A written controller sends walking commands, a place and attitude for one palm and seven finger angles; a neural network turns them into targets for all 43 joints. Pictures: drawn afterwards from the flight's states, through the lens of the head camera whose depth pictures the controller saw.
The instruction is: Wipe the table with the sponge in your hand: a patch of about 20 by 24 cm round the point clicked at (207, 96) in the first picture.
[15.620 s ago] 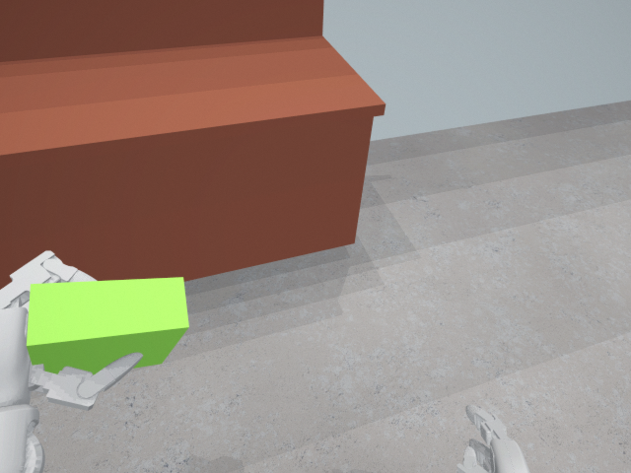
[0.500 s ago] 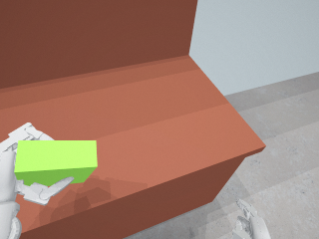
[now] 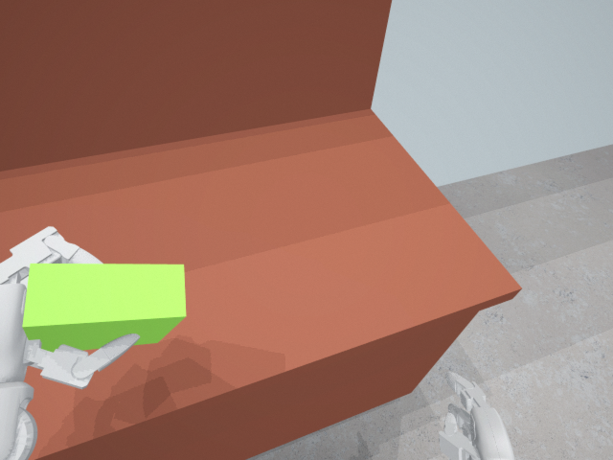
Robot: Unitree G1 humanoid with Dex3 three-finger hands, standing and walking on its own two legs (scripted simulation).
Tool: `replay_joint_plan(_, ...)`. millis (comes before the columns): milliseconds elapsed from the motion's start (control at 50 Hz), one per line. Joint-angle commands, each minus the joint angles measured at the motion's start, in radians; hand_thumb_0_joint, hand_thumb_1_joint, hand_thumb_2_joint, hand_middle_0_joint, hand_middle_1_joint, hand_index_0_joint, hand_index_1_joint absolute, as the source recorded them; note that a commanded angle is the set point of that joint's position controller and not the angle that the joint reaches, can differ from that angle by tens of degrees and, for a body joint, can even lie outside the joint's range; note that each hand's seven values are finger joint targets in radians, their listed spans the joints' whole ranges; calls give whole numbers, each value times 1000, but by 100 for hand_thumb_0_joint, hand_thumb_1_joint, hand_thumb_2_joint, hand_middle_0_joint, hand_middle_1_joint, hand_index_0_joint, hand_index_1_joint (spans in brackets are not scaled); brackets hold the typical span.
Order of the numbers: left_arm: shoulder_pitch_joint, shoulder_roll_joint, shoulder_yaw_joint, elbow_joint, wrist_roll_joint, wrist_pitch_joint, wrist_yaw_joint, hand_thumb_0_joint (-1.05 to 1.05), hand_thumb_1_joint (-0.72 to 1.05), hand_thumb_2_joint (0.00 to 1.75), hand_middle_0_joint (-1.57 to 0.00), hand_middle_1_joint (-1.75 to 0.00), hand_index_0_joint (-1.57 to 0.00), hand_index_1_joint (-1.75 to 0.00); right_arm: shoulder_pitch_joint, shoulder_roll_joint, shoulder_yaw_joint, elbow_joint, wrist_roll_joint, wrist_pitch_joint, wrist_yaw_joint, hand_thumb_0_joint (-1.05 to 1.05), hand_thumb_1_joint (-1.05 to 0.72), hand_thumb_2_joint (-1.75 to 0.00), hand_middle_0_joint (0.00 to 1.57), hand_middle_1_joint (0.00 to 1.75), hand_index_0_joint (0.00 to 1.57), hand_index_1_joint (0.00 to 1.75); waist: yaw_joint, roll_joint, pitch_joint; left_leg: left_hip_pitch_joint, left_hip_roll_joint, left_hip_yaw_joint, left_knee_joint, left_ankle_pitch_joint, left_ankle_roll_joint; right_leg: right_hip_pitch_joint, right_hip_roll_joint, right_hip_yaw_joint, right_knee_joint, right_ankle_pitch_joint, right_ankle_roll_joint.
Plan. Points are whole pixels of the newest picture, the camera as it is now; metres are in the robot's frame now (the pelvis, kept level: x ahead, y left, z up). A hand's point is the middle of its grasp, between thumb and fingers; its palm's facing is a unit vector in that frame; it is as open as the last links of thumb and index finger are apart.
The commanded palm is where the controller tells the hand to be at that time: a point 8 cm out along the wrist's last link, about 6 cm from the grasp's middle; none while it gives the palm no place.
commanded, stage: shuffle to correct the standing spot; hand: left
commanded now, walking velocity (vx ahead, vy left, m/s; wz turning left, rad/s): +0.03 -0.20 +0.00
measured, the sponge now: (128, 310) +0.23 +0.21 +0.13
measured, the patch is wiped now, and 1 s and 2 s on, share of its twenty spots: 0.00 0.00 0.00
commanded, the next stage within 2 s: come to a stop and stand still in 0.70 s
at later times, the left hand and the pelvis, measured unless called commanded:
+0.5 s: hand (123, 310) +0.22 +0.20 +0.16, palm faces +0.32 -0.86 -0.40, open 9.4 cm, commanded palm +0.16 +0.24 +0.17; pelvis +0.00 -0.04 +0.00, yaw -1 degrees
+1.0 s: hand (196, 300) +0.23 +0.14 +0.16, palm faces +0.32 -0.85 -0.41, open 9.4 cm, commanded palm +0.17 +0.18 +0.17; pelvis +0.01 -0.10 +0.00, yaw -1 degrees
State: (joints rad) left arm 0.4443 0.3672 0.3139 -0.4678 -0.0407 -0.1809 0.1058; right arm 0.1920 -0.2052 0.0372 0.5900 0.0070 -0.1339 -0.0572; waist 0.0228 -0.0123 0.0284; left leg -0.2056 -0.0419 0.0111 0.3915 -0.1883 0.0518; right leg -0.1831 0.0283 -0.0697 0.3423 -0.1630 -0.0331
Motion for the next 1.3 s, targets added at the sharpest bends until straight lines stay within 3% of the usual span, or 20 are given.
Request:
replay_joint_plan(0, -55, 171, 134, -222, -26, -71, 16, 0, 10, 130, -120, -160, -120, -160, -78, -121, -58, -161, 0, -48, -8, 0, -90, -90, 20, 30, 20, 30, -3, 66, -169, 28, 135, -139, -78, 192, -59, 94, -80, 108, -18, 147, 6)
replay_joint_plan(140, -87, 160, 122, -200, -32, -61, 1, 0, 10, 130, -120, -160, -120, -160, -75, -122, -65, -167, -1, -27, -5, 0, -90, -90, 20, 30, 20, 30, -6, 78, -150, 44, 185, -149, -103, 238, -91, 60, -57, 83, -4, 88, 13)
replay_joint_plan(320, -107, 171, 132, -249, -33, -61, 3, 0, 10, 130, -120, -160, -120, -160, -86, -116, -69, -179, -1, -25, 6, 0, -90, -90, 20, 30, 20, 30, -7, 130, -142, -15, 197, -149, -111, 53, -48, 66, -57, 85, -1, 26, 11)
replay_joint_plan(360, -93, 205, 167, -279, -30, -60, 6, 0, 10, 130, -120, -160, -120, -160, -95, -116, -73, -175, 2, -27, 8, 0, -90, -90, 20, 30, 20, 30, -10, 114, -156, 2, 187, -132, -85, 53, -44, 56, -57, 87, -4, 40, 8)
replay_joint_plan(500, -43, 179, 154, -244, -55, -40, -6, 0, 10, 130, -120, -160, -120, -160, -72, -125, -88, -181, 7, -22, 5, 0, -90, -90, 20, 30, 20, 30, -17, 74, -168, 6, 169, -109, 2, 85, -30, 24, -78, 132, -15, 103, -9)
replay_joint_plan(680, -53, 178, 149, -226, -69, -8, 8, 0, 10, 130, -120, -160, -120, -160, -76, -116, -78, -172, 17, -3, 2, 0, -90, -90, 20, 30, 20, 30, -28, -35, -119, -5, 108, -29, 155, -91, -14, -106, -151, 230, -130, -106, -1)
replay_joint_plan(740, -52, 190, 162, -238, -70, -4, 11, 0, 10, 130, -120, -160, -120, -160, -73, -116, -79, -174, 22, 1, 3, 0, -90, -90, 20, 30, 20, 30, -24, -57, -128, -20, 94, -10, 206, -79, -18, -77, -177, 257, -150, -64, 19)
replay_joint_plan(760, -52, 206, 173, -259, -73, -5, 15, 0, 10, 130, -120, -160, -120, -160, -94, -116, -77, -171, 25, 2, 3, 0, -90, -90, 20, 30, 20, 30, -26, -8, -125, 0, 98, -10, 183, -66, -15, -82, -171, 250, -140, -37, 25)
replay_joint_plan(800, -51, 194, 164, -268, -69, -17, 18, 0, 10, 130, -120, -160, -120, -160, -92, -115, -73, -172, 20, -1, 3, 0, -90, -90, 20, 30, 20, 30, -19, 36, -134, 16, 105, -13, 122, -19, -10, -47, -149, 220, -121, 29, 87)
replay_joint_plan(840, -45, 198, 168, -281, -60, -31, 27, 0, 10, 130, -120, -160, -120, -160, -97, -117, -67, -156, 20, -4, 7, 0, -90, -90, 20, 30, 20, 30, -15, 91, -153, 43, 106, -6, 55, 56, -3, 33, -110, 171, -101, 212, 192)
replay_joint_plan(880, -39, 192, 163, -288, -52, -44, 32, 0, 10, 130, -120, -160, -120, -160, -117, -123, -66, -148, 10, -2, 5, 0, -90, -90, 20, 30, 20, 30, -13, 137, -173, 63, 109, -19, 52, 172, 6, 93, -98, 127, -35, 411, 167)
replay_joint_plan(940, 0, 190, 167, -249, -42, -33, 29, 0, 10, 130, -120, -160, -120, -160, -111, -121, -73, -166, 13, 10, 7, 0, -90, -90, 20, 30, 20, 30, -8, 109, -198, 32, 102, -19, 91, 233, -8, 189, -118, 145, -27, 559, 162)
replay_joint_plan(980, 34, 176, 162, -216, -42, -26, 26, 0, 10, 130, -120, -160, -120, -160, -110, -122, -73, -171, 16, 23, 11, 0, -90, -90, 20, 30, 20, 30, -8, 65, -186, 14, 99, -29, 99, 199, -9, 186, -138, 153, -31, 542, 145)
replay_joint_plan(1040, 66, 178, 176, -169, -47, -18, 22, 0, 10, 130, -120, -160, -120, -160, -105, -116, -68, -187, 23, 39, 12, 0, -90, -90, 20, 30, 20, 30, -3, -43, -152, -48, 80, -35, 112, 63, -15, 178, -171, 196, -80, 476, 167)
replay_joint_plan(1120, 39, 169, 161, -145, -49, -17, 20, 0, 10, 130, -120, -160, -120, -160, -104, -118, -63, -184, 28, 45, 10, 0, -90, -90, 20, 30, 20, 30, -1, -87, -134, -35, 74, -52, 122, -11, -8, 89, -190, 233, -138, 248, 164)
replay_joint_plan(1200, -75, 153, 114, -157, -40, -17, 22, 0, 10, 130, -120, -160, -120, -160, -114, -123, -60, -169, 26, 31, 1, 0, -90, -90, 20, 30, 20, 30, -3, -42, -112, 31, 78, -69, 100, -5, 4, 2, -180, 239, -173, 96, 150)
replay_joint_plan(1220, -1030, 926, 666, -347, 90, -116, 30, 0, 10, 130, -120, -160, -120, -160, 81, -130, -104, -132, 14, -37, -7, 0, -90, -90, 20, 30, 20, 30, -35, -222, 106, 24, -3, 161, 99, 3, -52, -187, -49, 106, -296, 531, 380)
replay_joint_plan(1240, -535, 337, 244, 126, 17, -98, -28, 0, 10, 130, -120, -160, -120, -160, 22, -50, -71, -112, 19, -43, 6, 0, -90, -90, 20, 30, 20, 30, -25, -104, -194, 65, 9, 107, -1, 98, -8, 91, -44, 15, -21, 678, 347)
replay_joint_plan(1260, -375, 280, 250, 2, -29, -75, 7, 0, 10, 130, -120, -160, -120, -160, -75, -113, -104, -152, 37, -33, 16, 0, -90, -90, 20, 30, 20, 30, 8, 137, -200, 224, 67, 83, -27, 201, 20, 19, -43, 76, 177, 773, 317)
replay_joint_plan(1280, -312, 162, 136, 124, -23, -53, 7, 0, 10, 130, -120, -160, -120, -160, -55, -133, -106, -148, 25, -29, 14, 0, -90, -90, 20, 30, 20, 30, 7, 261, -234, 173, 172, 23, 39, 293, 63, 26, -79, 111, 390, 653, 230)
